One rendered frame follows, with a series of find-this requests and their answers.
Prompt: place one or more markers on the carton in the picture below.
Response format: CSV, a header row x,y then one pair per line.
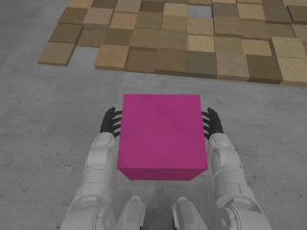
x,y
162,137

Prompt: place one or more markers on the robot left forearm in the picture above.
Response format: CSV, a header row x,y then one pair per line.
x,y
95,188

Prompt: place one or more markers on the left robot upper arm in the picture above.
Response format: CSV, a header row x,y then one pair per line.
x,y
98,217

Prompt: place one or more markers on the robot left hand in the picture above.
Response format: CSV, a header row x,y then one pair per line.
x,y
108,122

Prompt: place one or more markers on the robot right forearm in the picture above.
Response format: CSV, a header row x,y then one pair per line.
x,y
230,180

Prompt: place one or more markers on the right robot thigh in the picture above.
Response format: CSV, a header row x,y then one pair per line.
x,y
186,216

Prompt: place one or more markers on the robot right hand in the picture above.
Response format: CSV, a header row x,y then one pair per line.
x,y
214,123

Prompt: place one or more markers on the robot left shin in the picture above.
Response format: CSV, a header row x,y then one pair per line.
x,y
135,197

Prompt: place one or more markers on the right robot upper arm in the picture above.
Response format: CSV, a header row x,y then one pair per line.
x,y
236,218

